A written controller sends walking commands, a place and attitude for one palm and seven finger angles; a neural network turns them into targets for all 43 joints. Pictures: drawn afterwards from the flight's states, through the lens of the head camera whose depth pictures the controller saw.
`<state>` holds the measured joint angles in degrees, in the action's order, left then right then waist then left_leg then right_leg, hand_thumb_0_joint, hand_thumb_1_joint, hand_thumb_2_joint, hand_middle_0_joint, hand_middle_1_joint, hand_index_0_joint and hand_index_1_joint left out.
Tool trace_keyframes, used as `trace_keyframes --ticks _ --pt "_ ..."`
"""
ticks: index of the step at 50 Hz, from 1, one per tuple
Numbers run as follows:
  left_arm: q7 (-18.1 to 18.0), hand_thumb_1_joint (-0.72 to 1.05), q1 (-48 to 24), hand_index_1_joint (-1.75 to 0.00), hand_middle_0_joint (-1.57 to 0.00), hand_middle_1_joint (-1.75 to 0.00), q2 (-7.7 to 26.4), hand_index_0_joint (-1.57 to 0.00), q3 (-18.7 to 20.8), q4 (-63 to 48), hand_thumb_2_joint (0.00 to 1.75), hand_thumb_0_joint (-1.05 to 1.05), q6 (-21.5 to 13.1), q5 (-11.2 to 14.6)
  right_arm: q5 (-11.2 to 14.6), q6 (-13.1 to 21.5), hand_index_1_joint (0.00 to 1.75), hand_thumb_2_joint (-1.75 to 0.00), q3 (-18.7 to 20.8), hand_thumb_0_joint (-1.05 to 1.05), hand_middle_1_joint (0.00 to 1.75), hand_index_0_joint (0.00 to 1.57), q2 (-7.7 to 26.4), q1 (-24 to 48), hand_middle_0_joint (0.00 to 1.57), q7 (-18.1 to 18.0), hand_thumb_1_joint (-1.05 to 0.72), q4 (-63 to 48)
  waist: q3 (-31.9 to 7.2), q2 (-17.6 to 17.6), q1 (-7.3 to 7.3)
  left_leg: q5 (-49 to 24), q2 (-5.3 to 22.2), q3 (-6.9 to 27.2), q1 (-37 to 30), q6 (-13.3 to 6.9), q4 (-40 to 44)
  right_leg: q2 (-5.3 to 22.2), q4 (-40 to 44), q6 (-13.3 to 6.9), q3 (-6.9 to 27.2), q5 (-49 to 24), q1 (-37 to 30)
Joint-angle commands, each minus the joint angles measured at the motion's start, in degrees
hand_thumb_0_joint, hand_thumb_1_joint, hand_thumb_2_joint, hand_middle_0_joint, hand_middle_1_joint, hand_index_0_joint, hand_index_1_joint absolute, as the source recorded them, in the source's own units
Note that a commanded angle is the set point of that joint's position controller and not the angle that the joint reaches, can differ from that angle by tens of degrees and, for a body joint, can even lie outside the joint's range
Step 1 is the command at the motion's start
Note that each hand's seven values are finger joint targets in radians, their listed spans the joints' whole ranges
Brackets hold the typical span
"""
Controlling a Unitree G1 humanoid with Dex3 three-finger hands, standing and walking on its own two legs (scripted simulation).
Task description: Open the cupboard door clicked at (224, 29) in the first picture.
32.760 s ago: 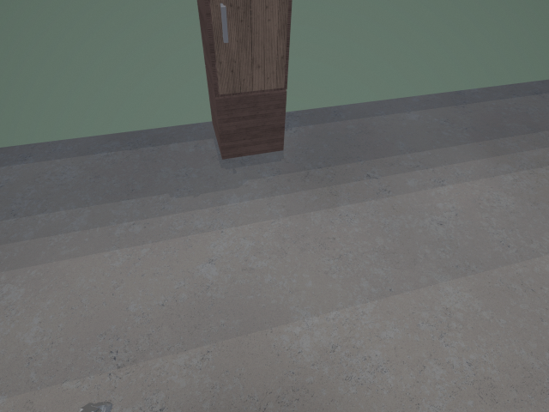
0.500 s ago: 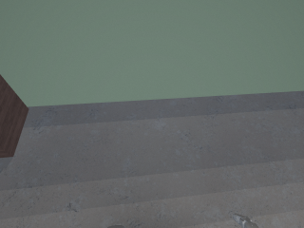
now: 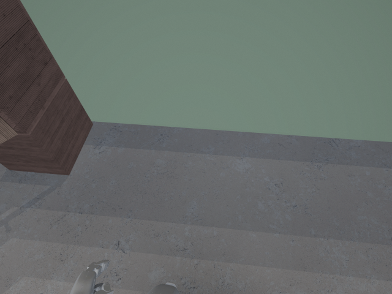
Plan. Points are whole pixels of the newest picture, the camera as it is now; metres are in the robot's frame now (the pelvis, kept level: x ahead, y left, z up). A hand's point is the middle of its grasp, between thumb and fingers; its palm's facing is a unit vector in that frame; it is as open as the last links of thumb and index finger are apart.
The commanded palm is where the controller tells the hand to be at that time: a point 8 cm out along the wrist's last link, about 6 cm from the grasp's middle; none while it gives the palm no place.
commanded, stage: turn to face it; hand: left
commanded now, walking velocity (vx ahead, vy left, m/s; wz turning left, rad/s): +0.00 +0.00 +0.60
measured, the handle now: out of the picture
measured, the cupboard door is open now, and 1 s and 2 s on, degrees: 50 50 50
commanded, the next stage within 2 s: take the last steps up to it in 1.12 s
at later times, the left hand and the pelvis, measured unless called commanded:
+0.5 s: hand out of the picture -0.01 +0.24 -0.18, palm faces +0.35 -0.90 -0.25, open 7.4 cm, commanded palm none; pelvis +0.01 +0.02 +0.00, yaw +19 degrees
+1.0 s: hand out of the picture +0.02 +0.17 -0.14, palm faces +0.55 -0.80 -0.26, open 7.4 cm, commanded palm none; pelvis +0.05 -0.04 +0.01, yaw +36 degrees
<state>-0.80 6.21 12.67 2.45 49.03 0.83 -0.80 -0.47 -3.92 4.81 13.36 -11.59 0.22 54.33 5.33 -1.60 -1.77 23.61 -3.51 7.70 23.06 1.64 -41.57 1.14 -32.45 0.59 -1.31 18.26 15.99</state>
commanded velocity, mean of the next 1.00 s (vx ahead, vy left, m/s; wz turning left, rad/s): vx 0.00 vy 0.00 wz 0.55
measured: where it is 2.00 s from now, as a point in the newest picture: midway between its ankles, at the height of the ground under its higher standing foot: outside the picture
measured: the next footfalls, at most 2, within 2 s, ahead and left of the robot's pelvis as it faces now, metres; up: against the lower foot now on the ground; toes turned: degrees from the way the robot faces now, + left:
left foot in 0.38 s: +0.03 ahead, +0.12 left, +0.00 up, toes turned +21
right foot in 0.84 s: +0.13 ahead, -0.11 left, +0.00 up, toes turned +29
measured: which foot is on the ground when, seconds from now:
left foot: up 0.00-0.36, down 0.38-0.84, up 0.86-1.00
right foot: down 0.00-0.38, up 0.40-0.82, down 0.84-1.00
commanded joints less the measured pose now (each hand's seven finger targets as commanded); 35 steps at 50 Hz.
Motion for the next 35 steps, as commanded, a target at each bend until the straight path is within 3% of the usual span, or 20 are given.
trace_keyframes --ticks 1,3,4,9,13,15,16,17,18,19,20,21,22,23,25,28,32,35 --pt "-1.40 0.90 2.31 -0.30 -0.20 -0.30 9.66 -0.20 2.34 -3.54 0.90 0.00 -1.27 -0.12 -0.62 0.96 0.30 -0.90 1.91 0.00 0.30 0.20 6.27 1.52 0.20 0.46 -0.90 -5.14 -5.42 13.94 0.85 4.62 3.45 -3.11 12.00 1.37 -29.33 19.83 14.92 -8.11 12.47 -19.92 -8.20" --pt "-1.32 0.90 1.20 -0.30 -0.20 -0.30 7.62 -0.20 1.80 -3.98 0.90 0.00 -1.30 0.08 -0.49 0.60 0.30 -0.90 1.40 0.00 0.30 0.20 5.56 1.24 0.20 1.05 -0.90 -4.43 -5.05 14.82 0.04 0.31 4.72 -5.90 11.72 2.51 -28.97 15.96 12.23 -6.53 2.92 -30.52 -9.98" --pt "-1.34 0.90 2.40 -0.30 -0.20 -0.30 7.54 -0.20 1.83 -3.70 0.90 0.00 -1.48 0.03 -0.35 0.57 0.30 -0.90 1.14 0.00 0.30 0.20 5.08 1.93 0.20 1.15 -0.90 -4.51 -5.69 13.83 0.40 -0.09 4.74 -6.97 11.68 2.83 -26.65 15.77 11.56 -6.41 1.12 -34.00 -12.00" --pt "-1.31 0.90 9.19 -0.30 -0.20 -0.30 9.91 -0.20 2.85 -1.51 0.90 0.00 -1.49 -0.35 -0.23 0.84 0.30 -0.90 -0.13 0.00 0.30 0.20 3.33 7.75 0.20 1.48 -0.90 -5.61 -6.52 11.41 3.83 1.26 4.56 -11.51 8.46 2.94 -10.99 17.46 8.18 -6.46 -1.96 -42.84 -18.20" --pt "-1.09 0.90 10.16 -0.30 -0.20 -0.30 11.21 -0.20 3.54 -0.90 0.90 0.00 -1.29 -0.75 -0.10 1.24 0.30 -0.90 -0.37 0.00 0.30 0.20 3.23 9.18 0.20 1.58 -0.90 -6.41 -6.20 14.32 4.39 1.55 4.07 -13.78 3.69 1.57 -2.72 19.26 6.10 -6.70 -3.48 -43.40 -16.69" --pt "-0.94 0.90 8.99 -0.30 -0.20 -0.30 11.81 -0.20 3.78 -1.09 0.90 0.00 -1.26 -0.68 -0.08 1.63 0.30 -0.90 -0.28 0.00 0.30 0.20 4.19 7.03 0.20 1.39 -0.90 -6.35 -7.34 12.77 2.84 -1.32 3.51 -14.32 -1.72 0.58 3.66 19.82 2.81 -5.86 -4.28 -42.14 -14.48" --pt "-0.70 0.90 8.15 -0.30 -0.20 -0.30 12.13 -0.20 3.88 -1.14 0.90 0.00 -1.24 -0.37 -0.27 1.81 0.30 -0.90 -0.08 0.00 0.30 0.20 4.90 4.62 0.20 1.29 -0.90 -5.84 -8.49 11.36 1.13 -6.29 2.63 -15.01 -7.10 0.06 8.51 18.93 -0.81 -4.25 -6.52 -40.10 -11.92" --pt "-0.51 0.90 7.32 -0.30 -0.20 -0.30 11.51 -0.20 3.77 -1.34 0.90 0.00 -1.12 -0.03 -0.53 2.21 0.30 -0.90 0.51 0.00 0.30 0.20 6.69 0.51 0.20 1.36 -0.90 -4.82 -10.68 6.65 -1.35 -14.66 3.81 -12.84 -16.00 -1.02 15.16 17.67 -9.18 -1.85 -8.22 -34.89 -6.56" --pt "-0.07 0.90 6.36 -0.30 -0.20 -0.30 8.34 -0.20 3.22 -3.16 0.90 0.00 -0.82 0.47 -1.06 2.82 0.30 -0.90 2.18 0.00 0.30 0.20 13.28 -4.62 0.20 0.94 -0.90 -3.94 -14.61 -8.59 -4.23 -32.17 17.32 4.86 -27.18 -7.26 17.46 10.49 -22.54 2.26 -10.43 -5.70 8.02" --pt "-0.19 0.90 2.63 -0.30 -0.20 -0.30 5.76 -0.20 1.98 -5.64 0.90 0.00 -0.25 0.45 -0.73 2.56 0.30 -0.90 3.10 0.00 0.30 0.20 17.71 -8.35 0.20 0.28 -0.90 -3.37 -14.68 -15.98 -5.52 -54.20 27.85 19.29 -28.11 -15.39 18.93 4.75 -33.18 4.12 -5.27 21.42 17.93" --pt "-0.51 0.90 1.71 -0.30 -0.20 -0.30 7.70 -0.20 2.21 -6.01 0.90 0.00 0.52 -0.01 -0.60 2.24 0.30 -0.90 2.70 0.00 0.30 0.20 17.29 -7.93 0.20 -0.04 -0.90 -2.93 -14.40 -8.93 -4.60 -48.16 28.90 15.38 -26.01 -17.30 18.25 6.28 -36.06 3.12 0.66 20.34 18.40" --pt "-0.64 0.90 -0.03 -0.30 -0.20 -0.30 7.53 -0.20 2.44 -5.27 0.90 0.00 0.87 -0.22 -0.75 2.50 0.30 -0.90 2.27 0.00 0.30 0.20 15.39 -5.28 0.20 -0.55 -0.90 -3.93 -11.52 -7.49 -4.08 -37.87 25.19 13.92 -21.10 -15.42 20.56 6.61 -36.46 3.25 0.98 16.07 18.86" --pt "-0.42 0.90 0.22 -0.30 -0.20 -0.30 7.39 -0.20 2.58 -4.12 0.90 0.00 0.89 -0.24 -0.88 2.71 0.30 -0.90 1.78 0.00 0.30 0.20 13.51 -1.38 0.20 -1.03 -0.90 -5.33 -9.68 -8.20 -2.05 -32.93 22.26 12.28 -17.94 -13.82 21.23 6.78 -36.82 3.84 1.90 11.61 18.82" --pt "-0.04 0.90 1.28 -0.30 -0.20 -0.30 7.61 -0.20 2.72 -2.98 0.90 0.00 1.07 -0.38 -0.87 2.79 0.30 -0.90 1.34 0.00 0.30 0.20 12.68 1.30 0.20 -1.18 -0.90 -5.97 -7.56 -7.61 -0.88 -30.32 19.74 9.17 -14.67 -12.06 22.17 6.36 -36.80 4.08 2.44 7.91 17.72" --pt "0.36 0.90 3.69 -0.30 -0.20 -0.30 7.39 -0.20 2.80 -1.67 0.90 0.00 1.31 -0.54 -0.69 3.28 0.30 -0.90 0.78 0.00 0.30 0.20 11.36 2.41 0.20 -1.23 -0.90 -5.98 -7.16 -6.32 0.95 -31.13 16.56 5.72 -14.60 -10.14 22.55 5.43 -35.69 4.34 2.04 3.48 16.80" --pt "0.40 0.90 4.36 -0.30 -0.20 -0.30 7.30 -0.20 2.72 -1.34 0.90 0.00 1.31 -0.46 -0.57 3.48 0.30 -0.90 0.79 0.00 0.30 0.20 11.25 2.09 0.20 -1.03 -0.90 -5.84 -7.86 -5.68 1.54 -28.82 15.22 5.41 -14.03 -10.10 22.91 4.57 -31.98 4.84 1.85 1.96 14.99" --pt "0.30 0.90 0.88 -0.30 -0.20 -0.30 6.94 -0.20 2.43 -3.07 0.90 0.00 1.04 -0.30 -0.78 3.22 0.30 -0.90 1.26 0.00 0.30 0.20 11.62 0.02 0.20 -0.80 -0.90 -5.01 -7.24 -6.12 0.35 -25.76 15.36 9.19 -14.10 -11.12 22.67 3.15 -24.07 4.95 1.67 3.89 13.94" --pt "0.15 0.90 -0.22 -0.30 -0.20 -0.30 6.33 -0.20 2.10 -3.91 0.90 0.00 0.81 0.01 -1.03 2.87 0.30 -0.90 1.71 0.00 0.30 0.20 11.87 0.08 0.20 -0.70 -0.90 -5.00 -7.69 -8.08 0.12 -27.81 14.82 10.91 -13.04 -11.07 20.77 1.49 -15.74 4.57 0.81 5.73 9.67"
